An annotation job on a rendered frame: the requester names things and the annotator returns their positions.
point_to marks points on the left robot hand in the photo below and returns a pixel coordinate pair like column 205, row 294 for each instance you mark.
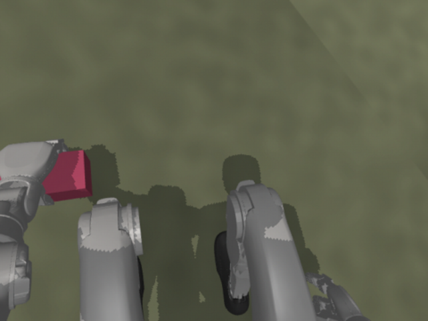
column 34, row 160

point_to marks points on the carton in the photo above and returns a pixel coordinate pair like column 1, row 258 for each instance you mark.
column 70, row 178

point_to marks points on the right robot hand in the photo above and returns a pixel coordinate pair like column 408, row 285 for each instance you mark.
column 339, row 306

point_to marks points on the left robot arm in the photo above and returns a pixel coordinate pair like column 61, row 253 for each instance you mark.
column 19, row 200

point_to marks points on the right robot foot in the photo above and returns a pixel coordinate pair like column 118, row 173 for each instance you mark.
column 233, row 305

